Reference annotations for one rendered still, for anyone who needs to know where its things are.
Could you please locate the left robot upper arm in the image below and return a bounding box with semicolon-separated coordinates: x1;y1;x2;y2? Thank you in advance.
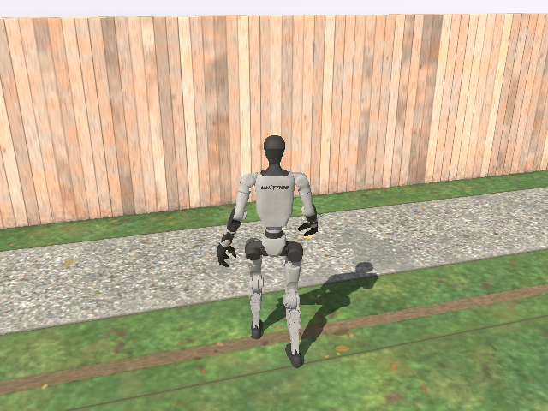
233;172;257;221

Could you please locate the right robot forearm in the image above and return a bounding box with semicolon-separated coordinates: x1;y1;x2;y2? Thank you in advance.
306;204;318;228

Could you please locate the robot right foot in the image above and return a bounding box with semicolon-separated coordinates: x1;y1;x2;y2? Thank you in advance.
285;343;302;367

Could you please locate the left robot forearm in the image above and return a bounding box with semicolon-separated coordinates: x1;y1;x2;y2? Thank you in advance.
220;208;241;247

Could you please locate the right robot hand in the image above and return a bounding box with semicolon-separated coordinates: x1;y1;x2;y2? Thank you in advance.
298;222;318;236

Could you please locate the right robot upper arm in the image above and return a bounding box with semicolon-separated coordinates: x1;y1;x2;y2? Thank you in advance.
292;172;315;217

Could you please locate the robot foot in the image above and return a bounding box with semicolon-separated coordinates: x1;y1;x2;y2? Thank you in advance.
251;319;263;339
285;343;302;367

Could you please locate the left robot hand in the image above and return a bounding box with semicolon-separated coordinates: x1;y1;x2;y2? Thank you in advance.
217;243;236;267

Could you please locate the robot left foot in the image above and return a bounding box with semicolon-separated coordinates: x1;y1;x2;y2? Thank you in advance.
251;319;263;339

